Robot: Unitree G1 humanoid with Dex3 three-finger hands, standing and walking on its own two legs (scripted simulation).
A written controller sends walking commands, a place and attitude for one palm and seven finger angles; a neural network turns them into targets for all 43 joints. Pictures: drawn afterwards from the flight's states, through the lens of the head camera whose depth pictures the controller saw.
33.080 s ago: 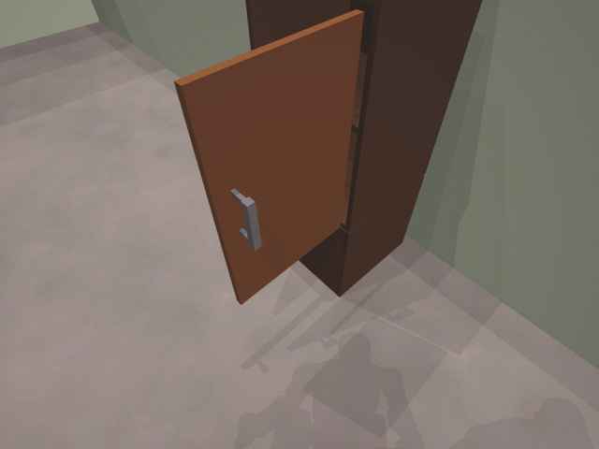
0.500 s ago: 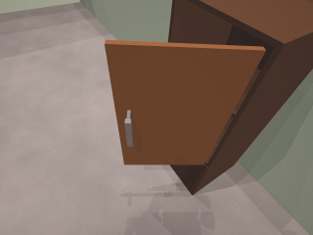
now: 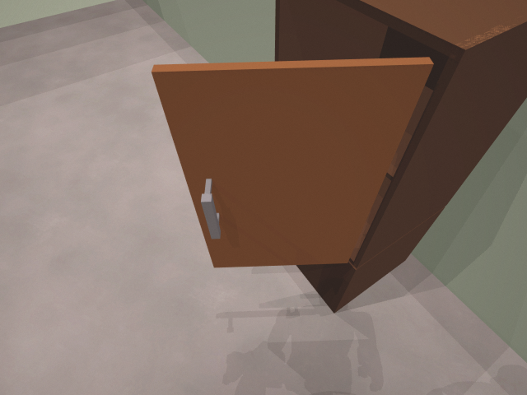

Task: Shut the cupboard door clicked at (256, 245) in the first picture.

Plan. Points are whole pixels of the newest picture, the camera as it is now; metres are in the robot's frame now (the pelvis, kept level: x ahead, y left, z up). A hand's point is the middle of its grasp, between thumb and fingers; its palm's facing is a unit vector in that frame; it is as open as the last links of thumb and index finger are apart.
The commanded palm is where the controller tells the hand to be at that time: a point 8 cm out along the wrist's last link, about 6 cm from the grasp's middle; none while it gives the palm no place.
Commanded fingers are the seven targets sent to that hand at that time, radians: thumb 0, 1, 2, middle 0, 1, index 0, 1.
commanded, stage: come to a stop and stand still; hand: left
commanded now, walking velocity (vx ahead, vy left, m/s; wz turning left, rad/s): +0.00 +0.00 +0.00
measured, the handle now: (212, 210) +0.44 +0.14 -0.04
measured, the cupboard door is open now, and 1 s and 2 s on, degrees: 58 58 58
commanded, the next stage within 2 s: look again from close up in 0.80 s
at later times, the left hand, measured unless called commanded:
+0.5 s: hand out of the picture -0.03 +0.22 -0.18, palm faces +0.04 -0.98 -0.17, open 7.4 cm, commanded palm none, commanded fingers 0.00 0.90 0.90 -0.20 -0.30 -0.20 -0.30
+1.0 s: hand out of the picture -0.02 +0.23 -0.18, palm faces +0.02 -0.98 -0.18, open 7.4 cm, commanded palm none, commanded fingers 0.00 0.90 0.90 -0.20 -0.30 -0.20 -0.30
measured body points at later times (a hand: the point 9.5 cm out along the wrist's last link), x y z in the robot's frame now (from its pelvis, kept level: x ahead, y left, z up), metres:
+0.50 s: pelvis -0.02 +0.05 +0.00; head -0.01 +0.07 +0.45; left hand -0.03 +0.28 -0.16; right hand -0.05 -0.16 -0.15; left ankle -0.06 +0.16 -0.74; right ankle +0.00 -0.08 -0.74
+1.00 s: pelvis -0.01 +0.07 +0.00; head +0.01 +0.08 +0.45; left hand -0.01 +0.28 -0.17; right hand -0.01 -0.15 -0.16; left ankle -0.06 +0.16 -0.74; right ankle +0.00 -0.07 -0.74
